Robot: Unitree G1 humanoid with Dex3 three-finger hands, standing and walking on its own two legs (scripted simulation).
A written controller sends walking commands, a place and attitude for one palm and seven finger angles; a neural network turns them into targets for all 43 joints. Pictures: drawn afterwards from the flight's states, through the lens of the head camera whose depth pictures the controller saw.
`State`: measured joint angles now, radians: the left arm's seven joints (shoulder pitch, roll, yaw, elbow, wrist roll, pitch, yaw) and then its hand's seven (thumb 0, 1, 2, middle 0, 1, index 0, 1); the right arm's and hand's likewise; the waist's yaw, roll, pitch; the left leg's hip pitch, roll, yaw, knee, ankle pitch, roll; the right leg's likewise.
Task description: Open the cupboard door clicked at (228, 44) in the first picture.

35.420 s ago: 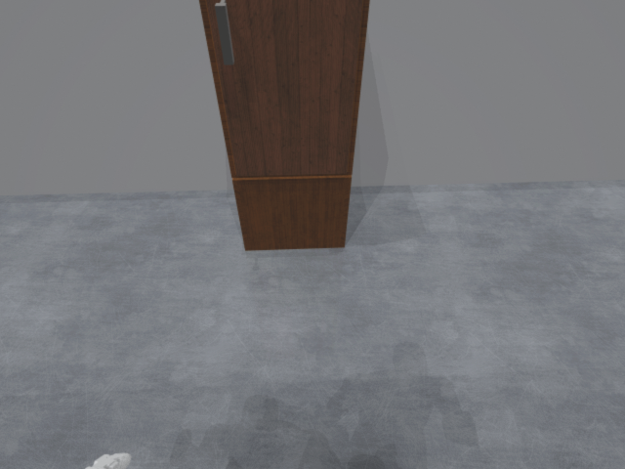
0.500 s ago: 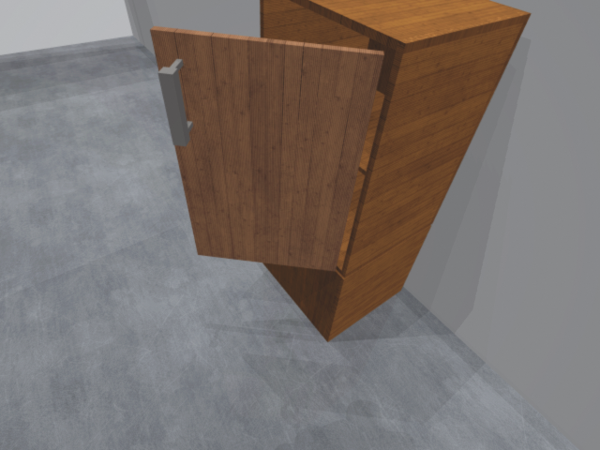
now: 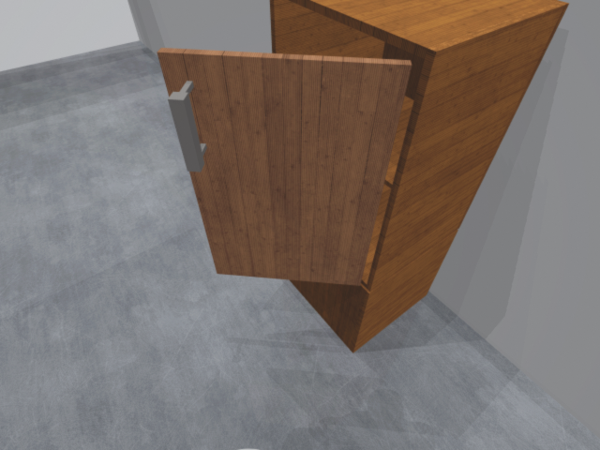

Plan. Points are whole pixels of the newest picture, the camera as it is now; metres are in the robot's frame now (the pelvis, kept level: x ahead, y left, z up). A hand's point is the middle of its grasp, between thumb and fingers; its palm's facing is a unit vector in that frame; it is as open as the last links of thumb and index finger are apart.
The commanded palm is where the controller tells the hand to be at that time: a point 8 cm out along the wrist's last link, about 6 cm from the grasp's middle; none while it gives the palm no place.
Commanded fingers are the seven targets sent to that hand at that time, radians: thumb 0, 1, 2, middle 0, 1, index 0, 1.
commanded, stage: come to a stop and stand still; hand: left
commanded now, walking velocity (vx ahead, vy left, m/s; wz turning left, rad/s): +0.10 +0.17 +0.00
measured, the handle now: (192, 127) +0.58 +0.23 +0.14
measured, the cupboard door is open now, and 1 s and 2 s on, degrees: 48 48 48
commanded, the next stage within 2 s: look again from close up in 1.58 s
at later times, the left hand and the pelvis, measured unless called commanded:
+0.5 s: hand out of the picture +0.07 +0.27 -0.17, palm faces -0.02 -0.98 -0.20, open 7.4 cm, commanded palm none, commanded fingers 0.00 0.90 0.90 -0.20 -0.30 -0.20 -0.30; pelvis +0.02 +0.08 +0.00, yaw -3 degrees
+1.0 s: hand out of the picture +0.00 +0.21 -0.18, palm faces +0.01 -0.99 -0.12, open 7.3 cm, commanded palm none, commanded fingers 0.00 0.90 0.90 -0.20 -0.30 -0.20 -0.30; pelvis +0.01 +0.07 +0.00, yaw -2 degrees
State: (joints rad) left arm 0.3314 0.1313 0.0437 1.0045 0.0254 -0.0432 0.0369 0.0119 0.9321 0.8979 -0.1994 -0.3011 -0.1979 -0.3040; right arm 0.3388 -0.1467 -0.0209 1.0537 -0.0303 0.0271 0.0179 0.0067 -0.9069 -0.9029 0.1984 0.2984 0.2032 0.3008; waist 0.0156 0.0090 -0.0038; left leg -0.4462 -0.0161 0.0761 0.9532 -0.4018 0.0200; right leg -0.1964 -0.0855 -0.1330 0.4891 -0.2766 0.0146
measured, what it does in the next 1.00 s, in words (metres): steps on the spot: left foot, then right foot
